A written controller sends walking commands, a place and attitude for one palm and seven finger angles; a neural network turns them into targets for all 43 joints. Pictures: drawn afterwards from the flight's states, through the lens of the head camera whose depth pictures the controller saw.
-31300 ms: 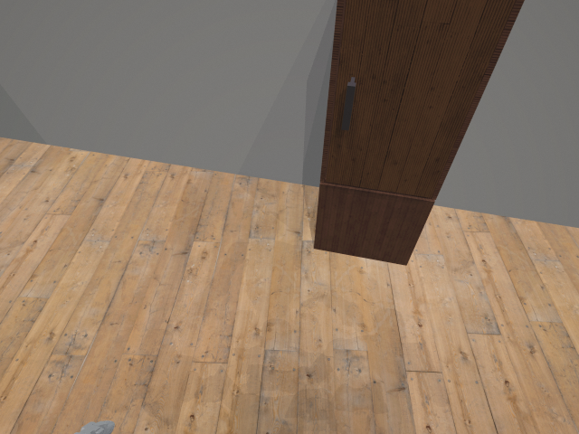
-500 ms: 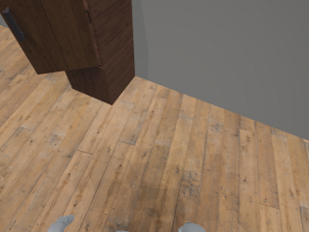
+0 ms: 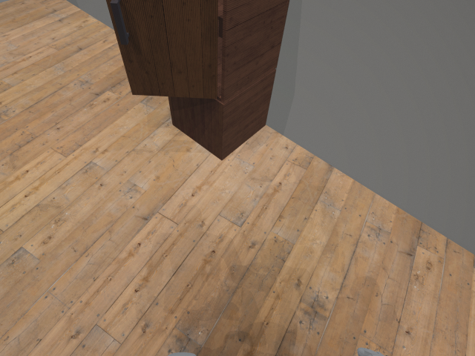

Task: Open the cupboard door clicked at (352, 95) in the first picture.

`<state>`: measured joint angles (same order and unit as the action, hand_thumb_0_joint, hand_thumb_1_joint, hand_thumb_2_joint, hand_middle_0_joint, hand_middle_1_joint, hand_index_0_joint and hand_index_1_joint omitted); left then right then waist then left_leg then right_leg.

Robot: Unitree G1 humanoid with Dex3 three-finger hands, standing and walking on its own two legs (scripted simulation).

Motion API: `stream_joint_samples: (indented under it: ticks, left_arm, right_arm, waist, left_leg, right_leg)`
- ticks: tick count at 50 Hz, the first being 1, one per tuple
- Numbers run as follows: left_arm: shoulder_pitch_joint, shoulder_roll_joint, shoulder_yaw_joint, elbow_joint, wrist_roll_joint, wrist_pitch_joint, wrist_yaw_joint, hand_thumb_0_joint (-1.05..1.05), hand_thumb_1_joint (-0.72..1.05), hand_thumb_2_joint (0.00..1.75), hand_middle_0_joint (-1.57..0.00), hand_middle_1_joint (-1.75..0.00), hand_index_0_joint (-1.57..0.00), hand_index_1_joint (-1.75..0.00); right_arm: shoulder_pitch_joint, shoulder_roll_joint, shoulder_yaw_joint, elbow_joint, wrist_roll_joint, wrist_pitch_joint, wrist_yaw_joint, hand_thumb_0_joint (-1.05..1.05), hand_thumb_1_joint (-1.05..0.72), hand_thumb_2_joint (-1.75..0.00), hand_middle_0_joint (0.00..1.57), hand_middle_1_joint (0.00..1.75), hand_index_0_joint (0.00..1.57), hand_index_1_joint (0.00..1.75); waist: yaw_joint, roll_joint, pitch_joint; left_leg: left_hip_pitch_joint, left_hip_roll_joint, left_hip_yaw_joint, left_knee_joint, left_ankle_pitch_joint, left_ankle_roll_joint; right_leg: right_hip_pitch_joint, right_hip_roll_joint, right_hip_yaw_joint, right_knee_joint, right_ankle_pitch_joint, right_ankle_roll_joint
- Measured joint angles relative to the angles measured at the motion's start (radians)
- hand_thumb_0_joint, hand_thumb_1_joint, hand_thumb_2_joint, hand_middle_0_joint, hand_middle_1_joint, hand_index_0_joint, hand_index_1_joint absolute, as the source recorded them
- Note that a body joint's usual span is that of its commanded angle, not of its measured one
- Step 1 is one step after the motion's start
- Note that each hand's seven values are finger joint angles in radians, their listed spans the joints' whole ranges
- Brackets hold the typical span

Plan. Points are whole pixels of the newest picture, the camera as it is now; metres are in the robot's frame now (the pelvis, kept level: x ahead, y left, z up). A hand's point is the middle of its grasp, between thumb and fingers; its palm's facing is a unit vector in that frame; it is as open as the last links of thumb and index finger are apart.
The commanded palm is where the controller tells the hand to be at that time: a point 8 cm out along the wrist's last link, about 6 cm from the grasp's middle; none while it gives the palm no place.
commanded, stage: take the last steps up to it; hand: left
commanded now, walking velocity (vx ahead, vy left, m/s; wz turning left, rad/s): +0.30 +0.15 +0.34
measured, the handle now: (121, 20) +1.05 +0.47 -0.01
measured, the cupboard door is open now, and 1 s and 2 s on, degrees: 41 41 41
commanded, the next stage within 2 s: come to a stop and stand still in 1.48 s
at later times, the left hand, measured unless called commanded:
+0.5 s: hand out of the picture +0.00 +0.19 -0.15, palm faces +0.24 -0.95 -0.19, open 7.4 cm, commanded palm none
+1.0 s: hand (108, 241) +0.34 +0.30 -0.14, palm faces +0.16 -0.96 -0.22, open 7.4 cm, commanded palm none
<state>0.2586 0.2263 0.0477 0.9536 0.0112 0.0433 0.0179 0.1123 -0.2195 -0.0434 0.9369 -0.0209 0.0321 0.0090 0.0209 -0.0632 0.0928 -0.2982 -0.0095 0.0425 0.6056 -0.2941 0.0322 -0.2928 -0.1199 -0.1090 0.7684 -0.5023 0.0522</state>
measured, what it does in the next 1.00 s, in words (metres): walks ahead: right foot, then left foot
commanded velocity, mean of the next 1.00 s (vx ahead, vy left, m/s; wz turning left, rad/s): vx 0.30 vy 0.11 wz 0.09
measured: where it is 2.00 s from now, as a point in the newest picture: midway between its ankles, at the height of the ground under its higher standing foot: (190, 269)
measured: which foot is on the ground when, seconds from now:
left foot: down 0.00-0.24, up 0.26-0.58, down 0.60-1.00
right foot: up 0.00-0.22, down 0.24-0.60, up 0.62-0.98, down 1.00-1.00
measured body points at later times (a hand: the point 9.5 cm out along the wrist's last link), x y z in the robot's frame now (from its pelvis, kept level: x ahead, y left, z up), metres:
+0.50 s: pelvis +0.07 +0.02 +0.02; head +0.11 +0.03 +0.47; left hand -0.01 +0.24 -0.13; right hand +0.20 -0.21 -0.13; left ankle +0.11 +0.18 -0.68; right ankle +0.01 -0.14 -0.72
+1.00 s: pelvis +0.24 +0.10 +0.00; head +0.26 +0.08 +0.45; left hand +0.33 +0.35 -0.12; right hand +0.24 -0.14 -0.16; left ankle +0.16 +0.19 -0.72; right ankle +0.31 +0.01 -0.73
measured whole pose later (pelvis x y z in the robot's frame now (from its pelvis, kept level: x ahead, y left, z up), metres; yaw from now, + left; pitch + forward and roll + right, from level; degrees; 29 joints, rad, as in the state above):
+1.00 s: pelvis +0.24 +0.10 +0.00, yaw +8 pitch -1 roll +3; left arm 0.12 0.18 0.06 0.95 0.03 -0.03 -0.02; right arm 0.37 -0.18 -0.03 1.10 -0.03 -0.03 0.00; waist -0.01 -0.01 0.03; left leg -0.13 -0.01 0.15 0.52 -0.38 0.02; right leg -0.35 -0.08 -0.11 0.59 -0.24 -0.02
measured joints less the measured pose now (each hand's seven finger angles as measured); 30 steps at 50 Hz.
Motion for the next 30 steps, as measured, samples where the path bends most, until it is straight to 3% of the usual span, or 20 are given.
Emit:
stream_joint_samples:
  ticks: [3, 5, 8, 11, 12, 13, 15, 17, 19, 22, 26, 29, 30]
  left_arm:
    - [-0.018, 0.018, 0.009, 0.029, 0.0, 0.023, 0.001, 0.0, 0.91, 0.9, -0.21, -0.3, -0.2, -0.3]
    - [-0.026, 0.019, 0.014, 0.033, 0.002, 0.022, -0.007, 0.0, 0.91, 0.9, -0.2, -0.3, -0.2, -0.3]
    - [-0.031, 0.011, 0.014, 0.025, 0.005, 0.007, -0.021, 0.0, 0.91, 0.9, -0.2, -0.3, -0.19, -0.3]
    - [-0.026, 0.0, 0.013, 0.011, 0.008, -0.019, -0.032, 0.0, 0.91, 0.9, -0.2, -0.3, -0.19, -0.3]
    - [-0.015, 0.003, 0.013, -0.001, 0.011, -0.033, -0.035, 0.0, 0.91, 0.9, -0.2, -0.3, -0.19, -0.3]
    - [-0.01, 0.002, 0.015, -0.006, 0.015, -0.048, -0.032, 0.0, 0.91, 0.9, -0.2, -0.3, -0.19, -0.3]
    - [0.001, -0.021, 0.01, -0.001, 0.014, -0.062, -0.026, 0.0, 0.91, 0.9, -0.2, -0.3, -0.19, -0.3]
    - [0.036, -0.039, 0.007, 0.013, 0.014, -0.071, -0.019, 0.0, 0.91, 0.9, -0.2, -0.3, -0.2, -0.3]
    - [0.07, -0.052, 0.003, 0.036, 0.013, -0.079, -0.014, 0.0, 0.91, 0.9, -0.2, -0.3, -0.2, -0.3]
    - [0.105, -0.063, -0.004, 0.073, 0.015, -0.09, -0.014, 0.0, 0.91, 0.9, -0.2, -0.3, -0.2, -0.3]
    - [0.133, -0.069, -0.008, 0.111, 0.018, -0.093, -0.017, 0.0, 0.91, 0.9, -0.21, -0.3, -0.2, -0.3]
    - [0.158, -0.063, -0.002, 0.132, 0.017, -0.082, -0.018, 0.0, 0.9, 0.9, -0.21, -0.3, -0.2, -0.3]
    - [0.172, -0.067, 0.0, 0.135, 0.014, -0.075, -0.02, 0.0, 0.9, 0.9, -0.21, -0.3, -0.2, -0.3]
  right_arm:
    - [0.001, 0.02, 0.014, -0.003, -0.006, -0.009, -0.017, 0.01, -0.91, -0.9, 0.2, 0.29, 0.2, 0.3]
    - [0.011, 0.026, 0.02, 0.0, -0.009, -0.014, -0.022, 0.0, -0.91, -0.9, 0.2, 0.29, 0.2, 0.3]
    - [0.033, 0.027, 0.022, 0.012, -0.01, -0.017, -0.018, 0.0, -0.9, -0.9, 0.2, 0.3, 0.2, 0.3]
    - [0.064, 0.023, 0.017, 0.026, -0.006, -0.011, -0.012, 0.0, -0.9, -0.9, 0.2, 0.3, 0.21, 0.3]
    - [0.08, 0.024, 0.015, 0.028, -0.002, -0.008, -0.009, 0.0, -0.9, -0.9, 0.2, 0.3, 0.21, 0.3]
    - [0.091, 0.023, 0.011, 0.033, 0.001, -0.004, -0.007, 0.0, -0.9, -0.9, 0.2, 0.3, 0.21, 0.3]
    - [0.099, 0.004, 0.002, 0.051, -0.004, 0.014, 0.004, 0.01, -0.9, -0.9, 0.2, 0.3, 0.2, 0.3]
    - [0.1, -0.007, -0.008, 0.065, -0.008, 0.027, 0.015, 0.01, -0.9, -0.9, 0.2, 0.3, 0.2, 0.3]
    - [0.094, -0.011, -0.014, 0.067, -0.009, 0.027, 0.024, 0.01, -0.91, -0.9, 0.2, 0.3, 0.2, 0.3]
    - [0.079, -0.01, -0.018, 0.057, -0.003, 0.017, 0.033, 0.01, -0.91, -0.9, 0.2, 0.29, 0.2, 0.3]
    - [0.049, -0.009, -0.012, 0.046, 0.002, 0.001, 0.041, 0.01, -0.91, -0.9, 0.19, 0.29, 0.2, 0.3]
    - [0.031, -0.006, 0.0, 0.032, 0.0, -0.024, 0.041, 0.01, -0.91, -0.9, 0.19, 0.29, 0.2, 0.3]
    - [0.03, -0.013, 0.003, 0.02, -0.004, -0.04, 0.038, 0.01, -0.91, -0.9, 0.19, 0.29, 0.2, 0.3]
  waist:
    - [0.007, 0.001, -0.002]
    - [0.009, 0.018, -0.007]
    - [0.009, 0.05, -0.021]
    - [0.004, 0.078, -0.038]
    - [0.004, 0.069, -0.05]
    - [0.012, 0.062, -0.054]
    - [0.016, 0.088, -0.049]
    - [0.018, 0.092, -0.058]
    - [0.011, 0.082, -0.064]
    - [0.006, 0.053, -0.056]
    - [0.024, 0.026, -0.032]
    - [0.035, 0.013, -0.019]
    - [0.034, 0.031, -0.024]
  left_leg:
    - [0.007, 0.001, -0.018, -0.017, -0.011, -0.004]
    - [0.019, 0.006, -0.036, -0.048, 0.008, -0.01]
    - [0.035, 0.011, -0.06, -0.078, 0.022, -0.013]
    - [0.032, 0.008, -0.084, -0.053, 0.003, -0.018]
    - [0.012, -0.005, -0.084, -0.011, -0.037, -0.015]
    - [-0.018, -0.015, -0.076, 0.065, -0.111, -0.018]
    - [-0.088, -0.013, -0.083, 0.268, -0.167, -0.025]
    - [-0.155, 0.0, -0.067, 0.419, -0.112, -0.037]
    - [-0.204, 0.025, -0.045, 0.468, -0.036, -0.054]
    - [-0.231, 0.055, -0.01, 0.384, 0.017, -0.071]
    - [-0.205, 0.063, 0.028, 0.161, 0.033, -0.066]
    - [-0.127, 0.046, 0.064, -0.014, 0.044, -0.045]
    - [-0.105, 0.054, 0.059, -0.053, 0.084, -0.025]
  right_leg:
    - [-0.075, 0.03, 0.05, 0.175, -0.035, 0.0]
    - [-0.094, 0.044, 0.056, 0.199, -0.022, -0.005]
    - [-0.074, 0.057, 0.045, 0.112, -0.004, -0.015]
    - [0.004, 0.073, 0.023, -0.076, 0.06, -0.024]
    - [0.044, 0.066, 0.028, -0.17, 0.049, -0.035]
    - [0.048, 0.056, 0.033, -0.201, 0.128, -0.043]
    - [0.061, 0.051, 0.01, -0.174, 0.16, -0.043]
    - [0.099, 0.042, -0.001, -0.211, 0.15, -0.035]
    - [0.145, 0.028, -0.008, -0.282, 0.165, -0.019]
    - [0.205, -0.003, -0.02, -0.371, 0.191, -0.001]
    - [0.257, -0.044, -0.041, -0.403, 0.173, 0.035]
    - [0.265, -0.077, -0.049, -0.326, 0.102, 0.064]
    - [0.232, -0.077, -0.052, -0.233, 0.064, 0.05]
